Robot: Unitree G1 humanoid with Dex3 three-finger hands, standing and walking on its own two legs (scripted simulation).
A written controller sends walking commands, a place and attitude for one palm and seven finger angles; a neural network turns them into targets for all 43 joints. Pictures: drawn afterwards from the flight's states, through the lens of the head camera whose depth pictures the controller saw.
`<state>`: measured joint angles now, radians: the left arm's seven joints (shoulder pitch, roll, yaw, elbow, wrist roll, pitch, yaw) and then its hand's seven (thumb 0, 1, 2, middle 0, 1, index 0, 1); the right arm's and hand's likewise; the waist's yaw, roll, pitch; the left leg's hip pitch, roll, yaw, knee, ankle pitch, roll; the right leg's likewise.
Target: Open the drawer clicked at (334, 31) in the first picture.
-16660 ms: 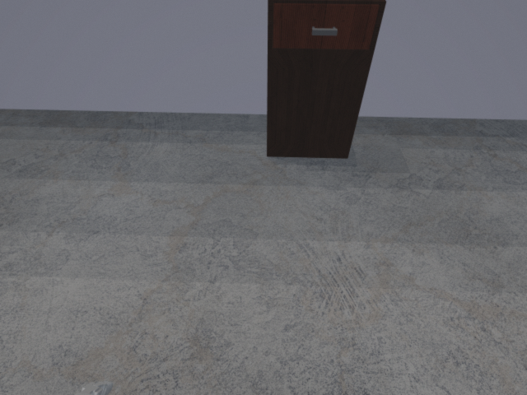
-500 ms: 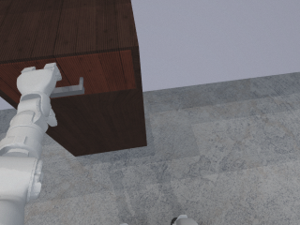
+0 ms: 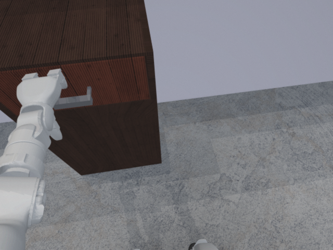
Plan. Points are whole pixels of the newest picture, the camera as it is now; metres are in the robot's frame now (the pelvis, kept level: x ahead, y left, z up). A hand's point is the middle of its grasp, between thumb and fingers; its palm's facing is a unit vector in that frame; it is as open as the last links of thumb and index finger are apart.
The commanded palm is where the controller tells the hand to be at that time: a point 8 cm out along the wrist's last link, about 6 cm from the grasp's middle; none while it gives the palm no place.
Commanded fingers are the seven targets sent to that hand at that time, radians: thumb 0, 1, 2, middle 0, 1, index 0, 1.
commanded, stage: lower the fingers behind the handle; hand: left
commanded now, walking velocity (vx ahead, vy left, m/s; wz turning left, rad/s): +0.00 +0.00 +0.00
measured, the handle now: (73, 96) +0.54 +0.26 -0.01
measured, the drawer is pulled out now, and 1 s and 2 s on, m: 0.00 0.00 0.00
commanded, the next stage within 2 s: lift the fingers back up to retry in 1.60 s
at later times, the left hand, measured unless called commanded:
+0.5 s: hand (64, 108) +0.49 +0.27 +0.01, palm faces -0.05 -0.01 -1.00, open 13.8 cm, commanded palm +0.46 +0.26 +0.07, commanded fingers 0.00 -0.50 0.30 -0.30 -1.20 -0.30 -1.20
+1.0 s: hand (67, 111) +0.48 +0.26 +0.00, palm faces -0.03 +0.02 -1.00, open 13.8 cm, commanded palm +0.46 +0.25 +0.03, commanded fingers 0.00 -0.50 0.30 -0.30 -1.20 -0.30 -1.20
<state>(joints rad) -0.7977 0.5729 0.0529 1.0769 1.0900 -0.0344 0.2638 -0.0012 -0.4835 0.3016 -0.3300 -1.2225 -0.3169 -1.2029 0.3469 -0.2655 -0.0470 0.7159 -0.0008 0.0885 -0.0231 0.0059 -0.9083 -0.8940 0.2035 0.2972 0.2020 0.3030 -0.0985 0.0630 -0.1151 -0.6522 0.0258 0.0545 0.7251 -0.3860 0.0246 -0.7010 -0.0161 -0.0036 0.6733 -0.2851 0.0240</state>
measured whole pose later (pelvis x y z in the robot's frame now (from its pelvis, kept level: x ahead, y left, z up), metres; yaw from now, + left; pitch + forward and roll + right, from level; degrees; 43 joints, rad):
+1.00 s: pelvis -0.01 +0.00 -0.02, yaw +1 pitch +23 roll -2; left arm -0.87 0.55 0.00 1.13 1.13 -0.08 0.37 0.00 -0.49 0.30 -0.25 -1.25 -0.32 -1.20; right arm 0.34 -0.28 -0.06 0.73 -0.02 0.07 -0.01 0.00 -0.91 -0.89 0.20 0.30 0.20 0.30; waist -0.11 0.05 -0.15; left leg -0.85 0.03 0.03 0.90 -0.44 0.02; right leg -0.89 -0.02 -0.02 0.83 -0.34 0.02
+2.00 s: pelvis -0.02 +0.00 -0.03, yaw +1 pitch +23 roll -2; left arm -0.90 0.59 0.01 1.11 1.10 -0.09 0.28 0.00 -0.49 0.30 -0.25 -1.23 -0.32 -1.20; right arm 0.38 -0.27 -0.03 0.72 -0.01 0.05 -0.03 0.00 -0.91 -0.89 0.20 0.30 0.20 0.30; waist -0.13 0.06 -0.13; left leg -0.88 0.03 0.02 0.92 -0.43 0.03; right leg -0.91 -0.02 -0.02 0.83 -0.32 0.03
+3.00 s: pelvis +0.01 -0.01 +0.00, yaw +1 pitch +17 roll -1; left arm -0.83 0.54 -0.03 1.04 1.08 -0.08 0.21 0.00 -0.48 0.30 -0.31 -1.20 -0.32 -1.20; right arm 0.36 -0.27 -0.07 0.72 0.00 0.07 -0.04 0.01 -0.91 -0.89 0.20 0.30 0.20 0.30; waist -0.09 0.06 -0.11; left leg -0.63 0.03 0.02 0.71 -0.39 0.01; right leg -0.67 -0.01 -0.03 0.67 -0.30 0.01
